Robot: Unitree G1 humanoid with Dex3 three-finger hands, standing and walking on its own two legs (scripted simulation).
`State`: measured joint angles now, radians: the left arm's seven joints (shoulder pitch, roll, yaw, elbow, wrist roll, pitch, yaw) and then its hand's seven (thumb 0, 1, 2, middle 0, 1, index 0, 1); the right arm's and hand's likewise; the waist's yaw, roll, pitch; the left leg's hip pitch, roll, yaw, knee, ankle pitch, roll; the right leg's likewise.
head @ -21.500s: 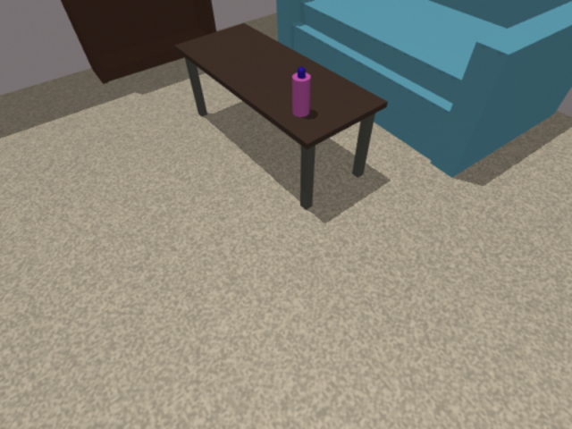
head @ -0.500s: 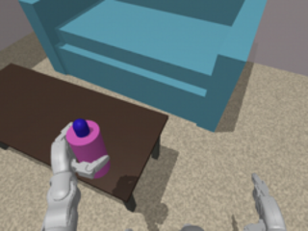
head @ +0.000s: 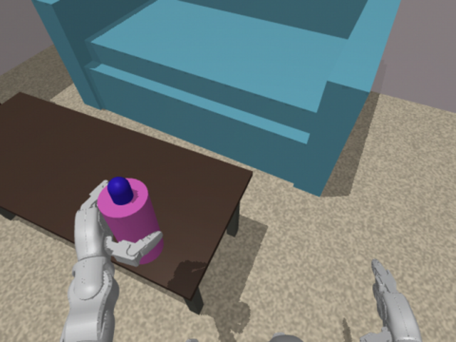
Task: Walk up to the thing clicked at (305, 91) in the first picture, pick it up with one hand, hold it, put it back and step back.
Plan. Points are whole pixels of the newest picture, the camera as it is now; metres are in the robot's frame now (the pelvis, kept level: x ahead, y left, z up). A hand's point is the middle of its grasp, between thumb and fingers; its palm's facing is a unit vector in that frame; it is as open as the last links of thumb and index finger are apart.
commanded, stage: hold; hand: left
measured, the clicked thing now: (132, 218) +0.32 +0.16 +0.07
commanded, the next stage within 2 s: crouch in 1.28 s
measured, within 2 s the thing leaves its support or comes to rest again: neither
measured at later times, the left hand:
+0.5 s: hand (134, 232) +0.31 +0.17 +0.03, palm faces +0.22 -0.98 -0.04, open 10.5 cm
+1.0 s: hand (134, 227) +0.31 +0.17 +0.04, palm faces +0.20 -0.98 -0.03, open 10.5 cm
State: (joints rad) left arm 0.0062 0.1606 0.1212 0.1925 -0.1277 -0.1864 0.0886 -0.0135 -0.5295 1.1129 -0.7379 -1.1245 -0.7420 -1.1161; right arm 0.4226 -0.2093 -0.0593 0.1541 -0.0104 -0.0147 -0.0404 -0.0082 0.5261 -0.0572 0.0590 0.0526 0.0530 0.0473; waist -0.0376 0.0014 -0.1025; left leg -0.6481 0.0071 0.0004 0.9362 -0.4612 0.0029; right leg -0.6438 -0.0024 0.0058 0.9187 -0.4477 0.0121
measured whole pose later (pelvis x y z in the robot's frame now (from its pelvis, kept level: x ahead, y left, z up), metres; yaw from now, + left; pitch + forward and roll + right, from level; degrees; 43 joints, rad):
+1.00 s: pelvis -0.01 +0.00 +0.00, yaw +0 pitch +10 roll +0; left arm -0.01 0.15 0.14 0.27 -0.13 -0.21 0.08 -0.01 -0.53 1.11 -0.73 -1.13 -0.74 -1.12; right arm 0.41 -0.21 -0.06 0.17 -0.01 0.00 -0.04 -0.01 0.53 -0.06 0.06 0.05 0.05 0.05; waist -0.04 -0.01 -0.10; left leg -0.66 0.01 0.01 0.94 -0.45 0.00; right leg -0.66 0.00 0.01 0.93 -0.44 0.01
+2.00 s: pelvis -0.02 -0.01 -0.04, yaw +1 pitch +18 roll -1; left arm -0.35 0.29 0.31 0.80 -0.11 -0.49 0.05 -0.01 -0.54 1.11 -0.76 -1.10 -0.76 -1.09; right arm 0.40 -0.25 -0.06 0.03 -0.06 -0.02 0.01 -0.01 0.53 -0.05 0.06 0.05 0.05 0.05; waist -0.14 -0.05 -0.09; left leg -0.96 0.01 -0.03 1.15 -0.50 -0.01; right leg -0.95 0.01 -0.02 1.13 -0.49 -0.01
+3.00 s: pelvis -0.04 +0.00 -0.11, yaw -1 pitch +29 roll -4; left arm -0.65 0.49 0.48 1.18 -0.02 -0.63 0.02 -0.01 -0.52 1.10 -0.74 -1.11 -0.74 -1.10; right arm 0.39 -0.29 -0.07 -0.14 -0.07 -0.01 0.08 -0.01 0.50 -0.06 0.06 0.05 0.06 0.05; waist -0.29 -0.02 -0.17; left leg -1.38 0.03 -0.06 1.46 -0.59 0.00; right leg -1.35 0.02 -0.05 1.39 -0.56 0.00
